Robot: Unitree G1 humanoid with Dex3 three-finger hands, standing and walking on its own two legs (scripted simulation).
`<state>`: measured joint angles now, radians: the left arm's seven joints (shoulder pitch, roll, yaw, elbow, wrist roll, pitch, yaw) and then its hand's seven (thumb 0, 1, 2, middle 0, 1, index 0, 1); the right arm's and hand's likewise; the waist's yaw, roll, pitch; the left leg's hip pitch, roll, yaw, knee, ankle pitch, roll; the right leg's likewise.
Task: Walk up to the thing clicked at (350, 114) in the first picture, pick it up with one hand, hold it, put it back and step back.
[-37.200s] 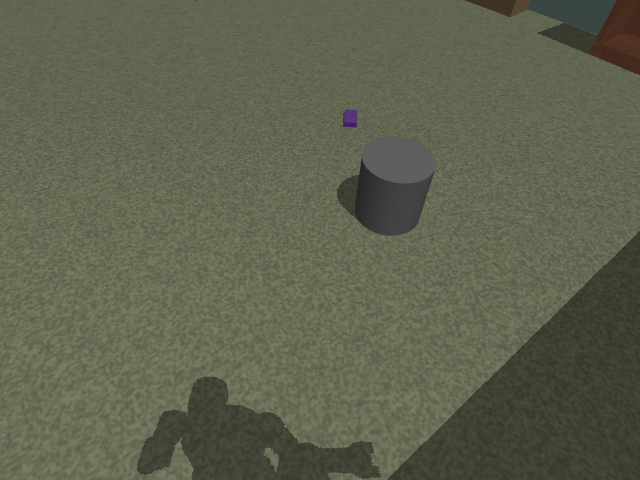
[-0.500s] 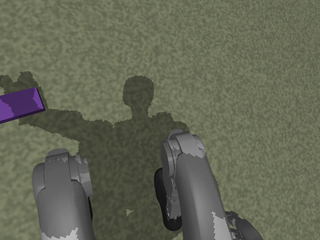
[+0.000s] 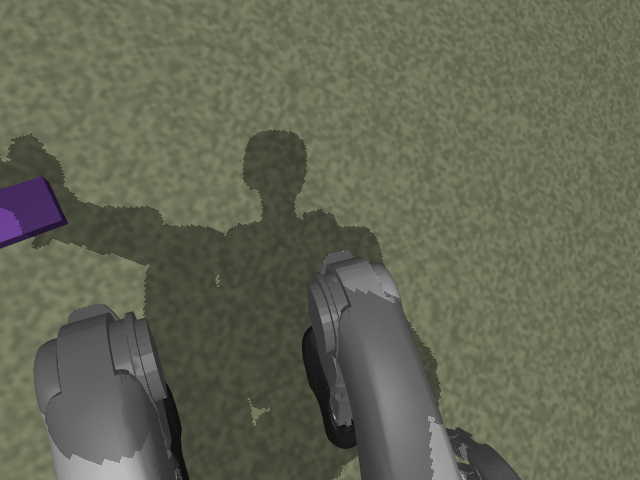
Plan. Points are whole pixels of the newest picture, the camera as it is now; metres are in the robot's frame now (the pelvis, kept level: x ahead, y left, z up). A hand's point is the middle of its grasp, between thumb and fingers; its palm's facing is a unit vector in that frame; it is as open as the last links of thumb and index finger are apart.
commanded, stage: close in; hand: left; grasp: from above
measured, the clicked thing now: (6, 217) +0.46 +0.32 -0.30
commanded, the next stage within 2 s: rest palm in 0.26 s
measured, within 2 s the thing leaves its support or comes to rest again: neither
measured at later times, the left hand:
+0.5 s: hand out of the picture +0.44 +0.31 -0.21, palm faces -0.44 -0.14 -0.89, open 14.4 cm
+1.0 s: hand out of the picture +0.45 +0.31 -0.26, palm faces -0.43 -0.16 -0.89, open 14.4 cm
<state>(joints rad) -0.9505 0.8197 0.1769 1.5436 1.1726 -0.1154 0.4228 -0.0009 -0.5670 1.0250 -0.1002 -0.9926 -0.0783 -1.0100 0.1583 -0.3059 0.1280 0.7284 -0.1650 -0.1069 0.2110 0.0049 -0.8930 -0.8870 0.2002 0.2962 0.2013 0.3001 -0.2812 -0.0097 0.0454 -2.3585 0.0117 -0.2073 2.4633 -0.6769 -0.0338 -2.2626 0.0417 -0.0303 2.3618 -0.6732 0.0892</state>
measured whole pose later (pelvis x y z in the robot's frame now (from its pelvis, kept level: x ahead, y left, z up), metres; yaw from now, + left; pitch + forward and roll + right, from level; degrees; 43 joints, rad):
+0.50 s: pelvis +0.00 +0.00 -0.01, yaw -1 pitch +30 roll -11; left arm -1.03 0.85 0.15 1.70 1.30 -0.19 0.56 0.00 -0.57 1.03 -0.09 -0.96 -0.06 -0.98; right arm 0.10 -0.32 0.14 0.72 -0.20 -0.13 0.21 0.00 -0.89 -0.89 0.20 0.30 0.20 0.30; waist -0.31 -0.06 0.04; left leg -2.37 0.00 -0.23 2.49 -0.66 -0.03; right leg -2.26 0.04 -0.05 2.37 -0.67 0.07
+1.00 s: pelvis +0.01 +0.01 -0.02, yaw -4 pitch +28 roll -14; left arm -1.01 0.95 0.19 1.74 1.27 -0.19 0.64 0.00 -0.57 1.02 -0.09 -0.94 -0.06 -0.98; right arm 0.10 -0.33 0.23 0.73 -0.28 -0.25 0.29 0.00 -0.89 -0.90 0.20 0.30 0.20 0.30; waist -0.35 -0.10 0.14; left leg -2.36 0.01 -0.28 2.57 -0.73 -0.03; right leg -2.23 0.06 -0.09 2.40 -0.70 0.08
